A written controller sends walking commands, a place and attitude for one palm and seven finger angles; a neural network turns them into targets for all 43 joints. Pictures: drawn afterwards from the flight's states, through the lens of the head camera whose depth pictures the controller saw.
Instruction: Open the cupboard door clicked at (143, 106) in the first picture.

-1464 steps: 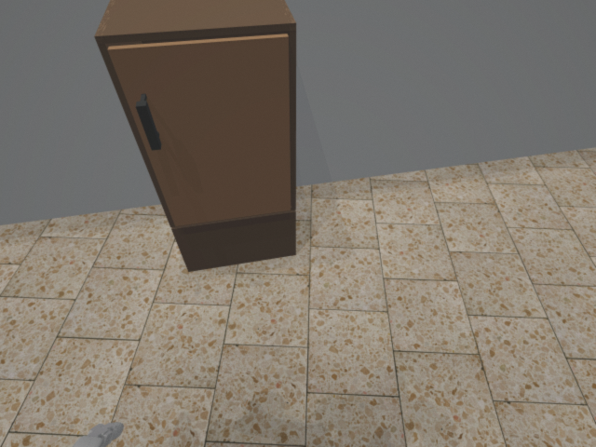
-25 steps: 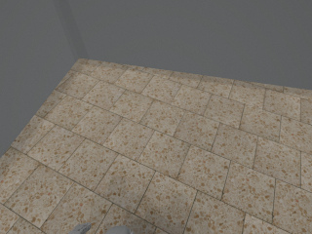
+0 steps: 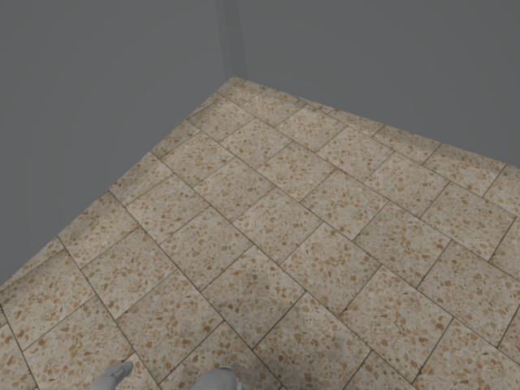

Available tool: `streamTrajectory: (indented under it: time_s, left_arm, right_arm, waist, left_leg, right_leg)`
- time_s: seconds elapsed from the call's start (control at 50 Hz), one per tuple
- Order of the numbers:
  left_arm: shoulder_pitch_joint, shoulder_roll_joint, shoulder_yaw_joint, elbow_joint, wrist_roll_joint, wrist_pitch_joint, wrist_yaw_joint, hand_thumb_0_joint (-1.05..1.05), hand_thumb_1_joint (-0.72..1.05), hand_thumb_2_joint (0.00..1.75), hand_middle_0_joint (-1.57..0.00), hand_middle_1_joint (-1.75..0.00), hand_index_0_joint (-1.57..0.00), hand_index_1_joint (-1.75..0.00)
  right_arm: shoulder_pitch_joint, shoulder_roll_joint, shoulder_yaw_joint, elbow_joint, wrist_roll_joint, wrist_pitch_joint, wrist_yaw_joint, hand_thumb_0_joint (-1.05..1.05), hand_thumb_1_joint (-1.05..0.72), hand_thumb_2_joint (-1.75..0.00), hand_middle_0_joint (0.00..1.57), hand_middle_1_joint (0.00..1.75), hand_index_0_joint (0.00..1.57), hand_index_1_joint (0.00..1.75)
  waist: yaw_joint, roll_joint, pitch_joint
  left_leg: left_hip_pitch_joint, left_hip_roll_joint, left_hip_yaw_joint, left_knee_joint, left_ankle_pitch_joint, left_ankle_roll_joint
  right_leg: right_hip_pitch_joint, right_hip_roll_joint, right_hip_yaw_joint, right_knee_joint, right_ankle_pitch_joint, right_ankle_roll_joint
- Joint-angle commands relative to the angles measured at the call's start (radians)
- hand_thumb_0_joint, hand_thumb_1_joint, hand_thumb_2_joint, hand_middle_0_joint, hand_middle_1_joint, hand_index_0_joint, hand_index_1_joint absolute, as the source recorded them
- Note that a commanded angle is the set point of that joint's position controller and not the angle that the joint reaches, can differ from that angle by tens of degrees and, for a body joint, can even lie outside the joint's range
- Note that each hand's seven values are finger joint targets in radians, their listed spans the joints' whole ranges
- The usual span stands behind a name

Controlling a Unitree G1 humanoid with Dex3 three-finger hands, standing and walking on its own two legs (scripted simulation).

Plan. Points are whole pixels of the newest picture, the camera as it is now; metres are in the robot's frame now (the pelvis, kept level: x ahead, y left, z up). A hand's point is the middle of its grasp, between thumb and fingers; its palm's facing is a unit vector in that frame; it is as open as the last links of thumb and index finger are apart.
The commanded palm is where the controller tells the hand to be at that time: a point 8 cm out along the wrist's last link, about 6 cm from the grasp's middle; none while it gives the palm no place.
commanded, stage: turn to face it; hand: left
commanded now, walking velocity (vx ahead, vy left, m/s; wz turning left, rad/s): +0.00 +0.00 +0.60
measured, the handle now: out of the picture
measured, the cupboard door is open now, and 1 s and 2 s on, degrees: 42 42 42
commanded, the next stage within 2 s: none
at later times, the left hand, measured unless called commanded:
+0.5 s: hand out of the picture +0.02 +0.21 -0.15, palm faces +0.33 -0.91 -0.26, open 7.4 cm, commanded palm none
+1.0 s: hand out of the picture -0.06 +0.15 -0.18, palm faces +0.59 -0.78 -0.21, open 7.4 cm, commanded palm none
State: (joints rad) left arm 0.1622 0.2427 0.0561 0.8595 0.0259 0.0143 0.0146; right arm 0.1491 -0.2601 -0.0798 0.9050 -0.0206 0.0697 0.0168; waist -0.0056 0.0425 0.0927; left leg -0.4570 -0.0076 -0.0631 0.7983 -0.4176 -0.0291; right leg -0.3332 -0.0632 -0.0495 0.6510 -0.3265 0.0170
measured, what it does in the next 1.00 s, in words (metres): steps on the spot, turning left: left foot, then right foot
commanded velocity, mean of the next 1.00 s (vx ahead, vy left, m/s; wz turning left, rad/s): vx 0.00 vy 0.00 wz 0.60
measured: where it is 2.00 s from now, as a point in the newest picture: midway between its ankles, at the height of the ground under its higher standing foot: outside the picture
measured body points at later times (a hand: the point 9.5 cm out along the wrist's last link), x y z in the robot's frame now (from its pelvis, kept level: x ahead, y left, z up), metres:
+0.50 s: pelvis +0.00 -0.02 +0.01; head +0.05 +0.00 +0.46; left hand +0.01 +0.26 -0.13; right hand +0.18 -0.24 -0.12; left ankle +0.00 +0.10 -0.72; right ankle +0.04 -0.16 -0.67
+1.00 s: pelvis +0.00 -0.04 +0.00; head +0.03 +0.01 +0.44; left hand -0.10 +0.19 -0.16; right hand +0.26 -0.19 -0.12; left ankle -0.03 +0.05 -0.72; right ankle +0.06 -0.17 -0.69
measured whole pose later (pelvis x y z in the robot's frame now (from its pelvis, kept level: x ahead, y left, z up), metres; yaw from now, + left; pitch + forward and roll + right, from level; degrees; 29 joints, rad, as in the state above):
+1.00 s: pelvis +0.00 -0.04 +0.00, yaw +37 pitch +0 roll +1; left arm 0.21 0.24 0.05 0.90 0.02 0.05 0.01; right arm 0.10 -0.23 -0.06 0.88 -0.02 0.03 0.03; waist 0.00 -0.07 0.13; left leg -0.35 -0.01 0.07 0.64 -0.29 0.04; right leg -0.37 -0.14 -0.12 0.92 -0.54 0.07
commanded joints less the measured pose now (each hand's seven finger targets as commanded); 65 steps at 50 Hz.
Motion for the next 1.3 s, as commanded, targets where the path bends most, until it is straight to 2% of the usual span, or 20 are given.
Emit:
streamTrajectory:
  time_s: [0.0,0.06,0.16,0.24,0.28,0.3,0.36,0.54,0.56,0.6,0.64,0.7,0.8,0.88,0.9,0.92,0.94,1.02,1.24,1.28]
  left_arm:
    - [-0.001,0.154,0.040,-0.076,0.000,-0.013,0.019,0.00,0.90,0.90,-0.20,-0.30,-0.20,-0.30]
    - [0.038,0.132,0.030,-0.064,-0.002,-0.023,0.018,0.00,0.90,0.90,-0.20,-0.30,-0.20,-0.30]
    - [0.134,0.182,0.052,-0.025,0.003,-0.026,0.017,0.00,0.90,0.90,-0.20,-0.30,-0.20,-0.30]
    - [0.079,0.179,0.058,-0.031,-0.012,-0.019,0.006,0.00,0.90,0.90,-0.20,-0.30,-0.20,-0.30]
    - [0.007,0.071,0.027,-0.100,-0.018,-0.006,0.000,0.00,0.90,0.90,-0.20,-0.30,-0.20,-0.30]
    - [-0.057,0.107,0.024,-0.119,-0.008,0.008,0.007,0.00,0.90,0.90,-0.20,-0.30,-0.20,-0.30]
    - [-0.030,0.098,0.038,-0.068,-0.007,0.016,0.000,0.00,0.90,0.90,-0.20,-0.30,-0.20,-0.30]
    - [0.091,0.082,0.040,-0.035,-0.013,0.007,-0.008,0.00,0.90,0.90,-0.20,-0.30,-0.20,-0.30]
    - [0.134,0.118,0.049,-0.028,-0.009,-0.001,-0.002,0.00,0.90,0.90,-0.20,-0.30,-0.20,-0.30]
    - [0.135,0.255,0.069,-0.047,0.006,-0.008,0.014,0.00,0.90,0.90,-0.20,-0.30,-0.20,-0.30]
    - [0.021,0.166,0.047,-0.073,0.000,-0.014,0.019,0.00,0.90,0.90,-0.20,-0.30,-0.20,-0.30]
    - [0.004,0.134,0.032,-0.074,-0.002,-0.017,0.017,0.00,0.90,0.90,-0.20,-0.30,-0.20,-0.30]
    - [0.120,0.183,0.049,-0.030,0.005,-0.021,0.016,0.00,0.90,0.90,-0.20,-0.30,-0.20,-0.30]
    - [0.072,0.194,0.058,-0.036,-0.010,-0.013,0.005,0.00,0.90,0.90,-0.20,-0.30,-0.20,-0.30]
    - [0.064,0.156,0.052,-0.056,-0.013,-0.008,0.000,0.00,0.90,0.90,-0.20,-0.30,-0.20,-0.30]
    - [0.027,0.082,0.030,-0.097,-0.018,-0.002,-0.004,0.00,0.90,0.90,-0.20,-0.30,-0.20,-0.30]
    - [-0.048,0.104,0.026,-0.118,-0.009,0.011,0.004,0.00,0.90,0.90,-0.20,-0.30,-0.20,-0.30]
    - [-0.027,0.099,0.037,-0.060,-0.006,0.019,-0.007,0.00,0.90,0.90,-0.20,-0.30,-0.20,-0.30]
    - [0.049,0.083,0.036,-0.047,-0.016,0.010,-0.002,0.00,0.90,0.90,-0.20,-0.30,-0.20,-0.30]
    - [0.125,0.166,0.058,-0.036,-0.005,-0.007,0.010,0.00,0.90,0.90,-0.20,-0.30,-0.20,-0.30]
  right_arm:
    - [-0.042,-0.087,-0.035,-0.094,0.001,-0.014,0.004,0.00,-0.90,-0.90,0.20,0.30,0.20,0.30]
    - [-0.055,-0.048,-0.012,-0.086,0.007,-0.016,0.011,0.00,-0.90,-0.90,0.20,0.30,0.20,0.30]
    - [-0.110,-0.014,0.008,-0.099,0.013,-0.031,0.014,0.00,-0.90,-0.90,0.20,0.30,0.20,0.30]
    - [0.019,-0.072,-0.008,-0.069,0.008,-0.042,0.008,0.00,-0.90,-0.90,0.20,0.30,0.20,0.30]
    - [0.155,-0.257,-0.056,-0.050,-0.004,-0.044,-0.008,0.00,-0.90,-0.90,0.20,0.30,0.20,0.30]
    - [0.186,-0.249,-0.052,-0.029,-0.005,-0.036,-0.015,0.00,-0.90,-0.90,0.20,0.30,0.20,0.30]
    - [0.028,-0.190,-0.034,-0.071,-0.007,-0.048,-0.032,0.00,-0.90,-0.90,0.20,0.30,0.20,0.30]
    - [-0.055,-0.190,-0.045,-0.093,-0.005,-0.031,-0.022,0.00,-0.90,-0.90,0.20,0.30,0.20,0.30]
    - [-0.070,-0.162,-0.043,-0.103,0.003,-0.028,-0.019,0.00,-0.90,-0.90,0.20,0.30,0.20,0.30]
    - [-0.104,-0.085,-0.033,-0.146,0.008,-0.030,-0.009,0.00,-0.90,-0.90,0.20,0.30,0.20,0.30]
    - [-0.051,-0.100,-0.037,-0.108,-0.002,-0.021,-0.002,0.00,-0.90,-0.90,0.20,0.30,0.20,0.30]
    - [-0.036,-0.060,-0.022,-0.082,0.006,-0.012,0.011,0.00,-0.90,-0.90,0.20,0.30,0.20,0.30]
    - [-0.115,-0.020,0.003,-0.098,0.014,-0.027,0.016,0.00,-0.90,-0.90,0.20,0.30,0.20,0.30]
    - [0.002,-0.064,-0.007,-0.072,0.010,-0.036,0.011,0.00,-0.90,-0.90,0.20,0.30,0.20,0.30]
    - [0.061,-0.138,-0.026,-0.065,0.005,-0.044,0.008,0.00,-0.90,-0.90,0.20,0.30,0.20,0.30]
    - [0.143,-0.253,-0.058,-0.056,-0.004,-0.047,-0.002,0.00,-0.90,-0.90,0.20,0.30,0.20,0.30]
    - [0.199,-0.267,-0.059,-0.026,-0.005,-0.039,-0.012,0.00,-0.90,-0.90,0.20,0.30,0.20,0.30]
    - [0.024,-0.174,-0.028,-0.075,-0.005,-0.053,-0.034,0.00,-0.90,-0.90,0.20,0.30,0.20,0.30]
    - [-0.011,-0.179,-0.044,-0.078,-0.005,-0.034,-0.024,0.00,-0.90,-0.90,0.20,0.30,0.20,0.30]
    - [-0.029,-0.113,-0.039,-0.099,0.011,-0.030,-0.018,0.00,-0.90,-0.90,0.20,0.30,0.20,0.30]
  waist:
    - [-0.008,-0.296,-0.081]
    - [0.004,-0.277,-0.115]
    - [0.059,-0.237,-0.159]
    - [-0.021,-0.173,-0.192]
    - [-0.105,0.299,-0.211]
    - [-0.107,0.158,-0.184]
    - [-0.036,0.174,-0.140]
    - [0.032,0.111,-0.136]
    - [0.058,0.023,-0.132]
    - [0.090,-0.389,-0.104]
    - [0.010,-0.285,-0.082]
    - [-0.005,-0.298,-0.104]
    - [0.059,-0.247,-0.135]
    - [-0.014,-0.194,-0.154]
    - [-0.044,-0.022,-0.200]
    - [-0.096,0.280,-0.209]
    - [-0.116,0.189,-0.211]
    - [-0.029,0.151,-0.147]
    - [0.014,0.117,-0.151]
    - [0.060,-0.106,-0.167]
  left_leg:
    - [-0.145,0.035,0.034,0.449,-0.057,-0.012]
    - [-0.110,0.037,0.102,0.269,-0.042,-0.042]
    - [-0.004,0.011,0.180,-0.058,-0.039,-0.032]
    - [0.288,0.023,0.159,-0.353,0.237,0.005]
    - [0.501,0.439,-0.383,-0.433,0.808,0.244]
    - [0.453,0.452,-0.332,-0.413,0.759,0.288]
    - [0.293,0.299,-0.229,-0.445,0.467,0.215]
    - [0.063,0.170,-0.217,-0.395,0.171,0.135]
    - [-0.021,0.113,-0.176,-0.306,0.119,0.094]
    - [-0.191,-0.044,0.034,0.202,-0.188,-0.008]
    - [-0.160,0.023,-0.004,0.408,-0.089,-0.001]
    - [-0.123,0.035,0.078,0.332,-0.038,-0.036]
    - [-0.013,0.011,0.167,-0.028,-0.051,-0.032]
    - [0.254,0.004,0.165,-0.307,0.196,-0.004]
    - [0.410,0.137,-0.014,-0.382,0.355,0.051]
    - [0.503,0.409,-0.378,-0.428,0.703,0.206]
    - [0.461,0.447,-0.386,-0.420,0.738,0.283]
    - [0.277,0.263,-0.236,-0.457,0.413,0.192]
    - [0.120,0.165,-0.294,-0.417,0.262,0.153]
    - [-0.097,0.038,-0.187,-0.213,0.097,0.062]
  right_leg:
    - [0.080,-0.304,0.238,-0.368,0.157,-0.138]
    - [0.218,-0.246,0.045,-0.266,0.535,-0.122]
    - [0.342,-0.289,0.015,-0.172,0.721,-0.127]
    - [0.175,-0.265,-0.079,0.003,0.562,-0.035]
    - [-0.271,-0.054,-0.098,0.399,-0.348,0.082]
    - [-0.287,-0.069,0.023,0.484,-0.321,0.064]
    - [-0.240,-0.055,0.056,0.496,-0.162,0.062]
    - [0.139,0.057,-0.021,-0.064,-0.007,0.044]
    - [0.242,0.007,0.024,-0.226,0.020,0.032]
    - [0.204,-0.434,0.465,-0.470,-0.056,-0.148]
    - [0.111,-0.347,0.295,-0.403,0.059,-0.163]
    - [0.191,-0.252,0.063,-0.298,0.425,-0.124]
    - [0.321,-0.285,0.018,-0.192,0.662,-0.124]
    - [0.154,-0.267,-0.064,-0.055,0.483,-0.041]
    - [-0.004,-0.204,-0.110,0.118,0.277,0.017]
    - [-0.262,-0.063,-0.120,0.358,-0.323,0.089]
    - [-0.287,-0.057,0.013,0.482,-0.348,0.066]
    - [-0.238,-0.046,0.066,0.506,-0.117,0.061]
    - [0.109,0.067,0.010,-0.050,-0.025,0.038]
    - [0.348,-0.109,0.182,-0.351,-0.035,-0.017]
